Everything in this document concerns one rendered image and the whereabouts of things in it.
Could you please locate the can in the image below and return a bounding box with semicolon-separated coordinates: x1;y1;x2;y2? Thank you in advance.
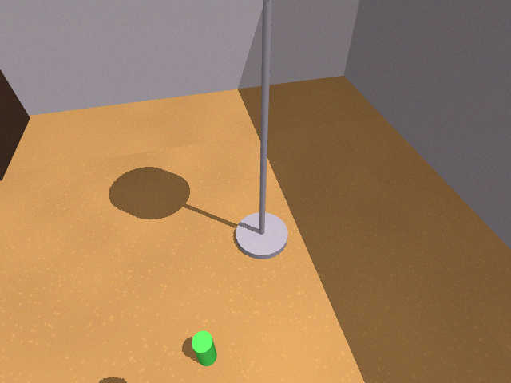
192;331;217;366

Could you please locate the floor lamp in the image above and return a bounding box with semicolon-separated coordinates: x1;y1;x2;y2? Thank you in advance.
236;0;288;259

